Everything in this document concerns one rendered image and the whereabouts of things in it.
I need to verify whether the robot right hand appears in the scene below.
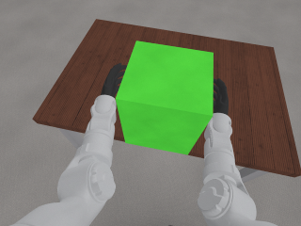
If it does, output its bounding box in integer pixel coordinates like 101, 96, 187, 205
213, 78, 229, 115

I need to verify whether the table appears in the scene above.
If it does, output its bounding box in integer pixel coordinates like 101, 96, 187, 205
32, 19, 301, 183

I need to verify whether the robot left hand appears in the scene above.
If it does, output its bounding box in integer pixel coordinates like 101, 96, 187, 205
101, 63, 127, 98

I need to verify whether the right robot forearm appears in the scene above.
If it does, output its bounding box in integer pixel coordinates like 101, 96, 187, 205
202, 113, 250, 197

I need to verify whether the carton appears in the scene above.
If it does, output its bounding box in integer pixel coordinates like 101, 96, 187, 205
116, 40, 214, 155

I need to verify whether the left robot upper arm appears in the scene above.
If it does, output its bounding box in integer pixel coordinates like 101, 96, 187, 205
9, 160, 116, 226

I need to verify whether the left robot forearm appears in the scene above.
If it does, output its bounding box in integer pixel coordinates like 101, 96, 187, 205
57, 94, 117, 198

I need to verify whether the right robot upper arm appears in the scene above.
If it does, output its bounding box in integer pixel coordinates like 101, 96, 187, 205
197, 178, 277, 226

